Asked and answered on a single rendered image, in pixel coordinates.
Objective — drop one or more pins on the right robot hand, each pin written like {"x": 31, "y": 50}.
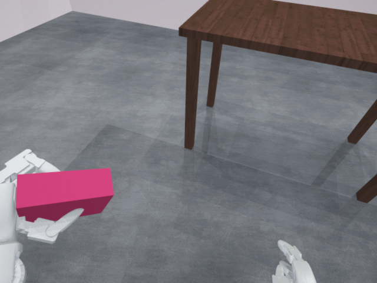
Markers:
{"x": 299, "y": 272}

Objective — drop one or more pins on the robot left forearm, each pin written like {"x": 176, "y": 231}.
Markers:
{"x": 12, "y": 269}

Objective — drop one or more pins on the sponge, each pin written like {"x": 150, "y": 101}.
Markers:
{"x": 52, "y": 195}

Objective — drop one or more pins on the left robot hand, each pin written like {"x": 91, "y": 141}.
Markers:
{"x": 11, "y": 224}

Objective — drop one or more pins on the table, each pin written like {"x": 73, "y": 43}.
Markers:
{"x": 330, "y": 36}

